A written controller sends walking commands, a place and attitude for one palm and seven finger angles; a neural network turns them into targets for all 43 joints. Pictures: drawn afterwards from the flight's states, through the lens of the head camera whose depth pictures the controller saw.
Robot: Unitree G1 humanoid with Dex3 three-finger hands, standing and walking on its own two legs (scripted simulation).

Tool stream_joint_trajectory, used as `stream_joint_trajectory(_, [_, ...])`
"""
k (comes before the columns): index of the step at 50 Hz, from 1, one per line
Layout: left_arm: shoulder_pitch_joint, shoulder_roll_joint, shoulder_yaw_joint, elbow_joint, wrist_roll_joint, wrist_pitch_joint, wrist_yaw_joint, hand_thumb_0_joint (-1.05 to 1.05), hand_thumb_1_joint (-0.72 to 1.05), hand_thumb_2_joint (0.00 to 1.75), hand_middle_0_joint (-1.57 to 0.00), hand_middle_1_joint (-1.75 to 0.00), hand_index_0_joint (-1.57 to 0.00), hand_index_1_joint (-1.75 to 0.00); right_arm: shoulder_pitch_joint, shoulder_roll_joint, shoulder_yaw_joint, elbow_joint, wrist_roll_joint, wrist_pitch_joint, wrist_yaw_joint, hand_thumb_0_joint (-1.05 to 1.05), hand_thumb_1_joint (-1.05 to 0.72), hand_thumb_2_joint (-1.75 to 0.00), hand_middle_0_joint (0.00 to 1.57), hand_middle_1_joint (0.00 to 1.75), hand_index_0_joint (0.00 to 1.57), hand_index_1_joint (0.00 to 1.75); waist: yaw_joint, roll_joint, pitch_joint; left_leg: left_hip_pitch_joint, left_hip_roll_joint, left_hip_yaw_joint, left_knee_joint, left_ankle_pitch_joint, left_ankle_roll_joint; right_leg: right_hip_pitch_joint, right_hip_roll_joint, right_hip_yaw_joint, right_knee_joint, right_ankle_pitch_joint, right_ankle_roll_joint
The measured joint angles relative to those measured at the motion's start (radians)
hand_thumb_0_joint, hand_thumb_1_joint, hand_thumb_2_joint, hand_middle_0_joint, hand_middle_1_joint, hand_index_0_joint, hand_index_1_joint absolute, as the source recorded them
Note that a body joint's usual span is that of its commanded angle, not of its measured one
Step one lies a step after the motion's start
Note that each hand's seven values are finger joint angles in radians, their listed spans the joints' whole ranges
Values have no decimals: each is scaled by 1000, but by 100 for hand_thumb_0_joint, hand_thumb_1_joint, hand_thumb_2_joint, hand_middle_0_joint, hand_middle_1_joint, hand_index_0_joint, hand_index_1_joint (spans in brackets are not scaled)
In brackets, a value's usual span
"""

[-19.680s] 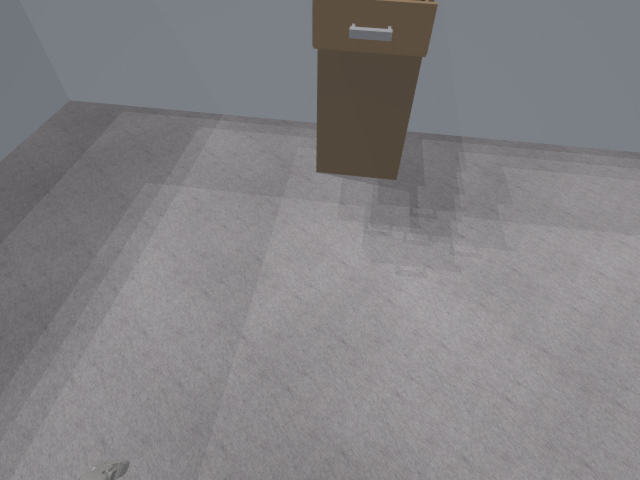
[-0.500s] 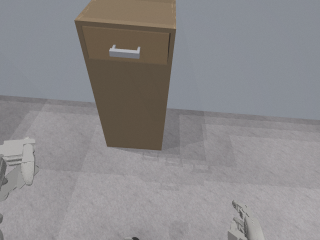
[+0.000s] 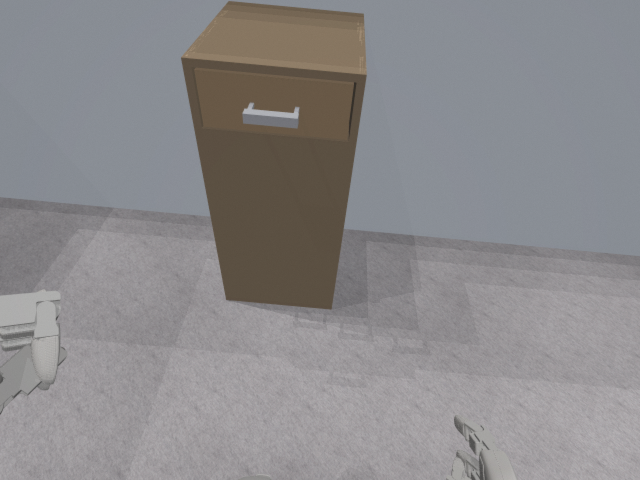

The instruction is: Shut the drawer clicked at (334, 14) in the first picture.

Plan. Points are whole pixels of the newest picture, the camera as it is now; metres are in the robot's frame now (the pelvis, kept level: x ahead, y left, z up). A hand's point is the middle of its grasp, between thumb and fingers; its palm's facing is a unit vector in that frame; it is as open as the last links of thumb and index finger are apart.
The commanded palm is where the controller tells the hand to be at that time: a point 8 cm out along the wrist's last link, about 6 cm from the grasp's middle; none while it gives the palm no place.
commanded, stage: stop stepping back and stand still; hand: left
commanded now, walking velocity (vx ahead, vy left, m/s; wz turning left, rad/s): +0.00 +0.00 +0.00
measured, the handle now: (272, 113) +0.85 +0.16 +0.04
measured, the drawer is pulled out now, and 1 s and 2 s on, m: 0.00 0.00 0.00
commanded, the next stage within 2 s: let the arm hang, fingers relaxed in 0.48 s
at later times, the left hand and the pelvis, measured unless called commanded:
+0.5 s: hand (19, 378) +0.16 +0.27 +0.16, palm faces +0.38 -0.81 -0.45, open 3.2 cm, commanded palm +0.10 +0.30 +0.18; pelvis -0.02 +0.02 +0.00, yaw +1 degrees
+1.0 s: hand out of the picture -0.05 +0.22 -0.18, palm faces +0.08 -0.97 -0.22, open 3.7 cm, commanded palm none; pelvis -0.03 +0.02 +0.00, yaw +4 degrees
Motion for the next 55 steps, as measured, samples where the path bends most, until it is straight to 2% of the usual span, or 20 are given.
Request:
stream_joint_trajectory(2, [-5,-13,-5,21,3,-4,9,1,88,90,-141,-159,-140,-160,16,-7,1,18,5,-1,-11,1,-90,-90,20,30,21,30,12,0,-20,82,26,10,-95,-1,14,0,-12,-1,-11,-4,22])
stream_joint_trajectory(4, [-39,-40,-16,54,10,-1,19,1,88,90,-141,-159,-141,-160,28,-39,-5,17,9,-20,-25,1,-90,-90,21,30,21,30,14,44,-22,183,66,-15,-272,34,29,-14,-4,-26,13,-21,38])
stream_joint_trajectory(5, [-70,-49,-22,81,13,4,22,1,88,90,-141,-159,-141,-160,17,-45,-12,31,12,-26,-32,1,-90,-90,21,30,21,30,15,45,-8,187,53,-18,-285,32,30,-19,-18,-32,30,-31,45])
stream_joint_trajectory(7, [-101,-60,-19,123,11,18,26,1,88,90,-141,-160,-141,-160,-11,-49,-13,48,18,-25,-35,1,-90,-90,20,30,21,30,28,30,23,201,31,1,-296,43,33,-17,-41,-12,35,-22,61])
stream_joint_trajectory(11, [-85,-47,-15,122,9,41,20,1,89,90,-141,-160,-140,-160,-40,-35,-4,16,16,-45,-26,1,-90,-90,20,30,21,30,18,10,54,226,15,27,-349,84,36,-21,-59,13,32,-12,62])
stream_joint_trajectory(16, [-46,-33,-31,75,13,17,14,1,89,90,-140,-160,-140,-160,-48,-28,5,-15,14,-53,-13,1,-90,-90,20,30,21,30,0,29,59,221,37,12,-371,108,29,-3,-36,-2,-33,33,54])
stream_joint_trajectory(21, [-23,-36,-25,84,6,-2,12,1,88,90,-140,-159,-140,-160,-41,-46,-10,-11,15,-28,-15,1,-90,-90,20,30,21,30,0,55,45,203,59,1,-348,101,23,8,-13,-11,-74,60,47])
stream_joint_trajectory(29, [-54,-57,-34,139,10,14,19,1,88,90,-141,-160,-140,-160,-18,-67,-27,11,17,-19,-34,1,-90,-90,20,30,21,30,0,49,44,225,45,2,-380,116,29,20,-27,-12,-80,61,54])
stream_joint_trajectory(30, [-83,-49,-55,192,25,2,1,1,88,90,-140,-160,-140,-160,-19,-79,-33,32,17,-38,-15,1,-90,-90,20,30,21,30,1,59,35,205,43,-4,-367,115,30,5,-28,-19,-70,58,54])
stream_joint_trajectory(31, [-138,-39,-94,289,39,17,-28,1,89,90,-140,-159,-140,-160,-28,-99,-41,62,19,-37,10,1,-90,-90,20,30,20,30,7,73,27,182,39,-11,-342,110,32,-13,-31,-26,-49,51,55])
stream_joint_trajectory(34, [-307,-49,-217,680,63,141,-89,0,89,90,-138,-157,-138,-158,-73,-148,-50,156,14,27,49,1,-90,-90,20,30,21,30,12,107,14,137,29,-18,-272,85,37,-58,-42,-35,31,15,57])
stream_joint_trajectory(36, [-378,-77,-272,934,71,216,-106,0,90,90,-134,-154,-134,-154,-88,-156,-49,195,6,64,57,1,-90,-90,20,30,21,30,-2,106,16,127,24,-19,-241,70,40,-71,-47,-35,72,-6,57])
stream_joint_trajectory(39, [-420,-123,-332,1225,72,279,-116,0,90,90,-126,-146,-126,-147,-82,-145,-45,232,-5,97,61,1,-90,-90,20,30,21,30,-26,76,38,132,22,-19,-225,62,36,-70,-49,-35,98,-20,53])
stream_joint_trajectory(43, [-409,-188,-389,1475,63,295,-125,1,90,90,-113,-133,-113,-133,-44,-120,-37,295,-11,124,56,1,-90,-90,20,30,20,30,-30,33,75,153,28,-22,-257,79,32,-49,-42,-37,63,-2,47])
stream_joint_trajectory(44, [-400,-203,-392,1518,58,293,-123,1,90,90,-109,-129,-109,-130,-30,-113,-36,315,-11,129,54,1,-90,-90,20,30,20,30,-26,24,82,158,30,-24,-270,85,31,-43,-40,-39,48,6,45])
stream_joint_trajectory(45, [-394,-210,-365,1552,39,285,-105,1,90,90,-106,-125,-106,-127,-14,-104,-37,334,-10,133,51,1,-90,-90,20,30,20,30,-18,18,87,160,32,-28,-282,92,30,-37,-38,-43,32,14,42])
stream_joint_trajectory(49, [-363,-182,-353,1654,48,268,-109,1,90,90,-91,-109,-91,-114,39,-73,-39,408,-9,147,42,1,-90,-90,20,30,20,30,8,16,102,176,34,-41,-326,116,25,-14,-32,-56,-24,40,36])
stream_joint_trajectory(55, [-314,-163,-363,1764,47,259,-110,1,90,90,-68,-84,-68,-86,62,-43,-45,470,-1,146,36,1,-90,-90,20,30,20,30,13,42,111,207,34,-37,-367,129,24,13,-34,-51,-59,54,39])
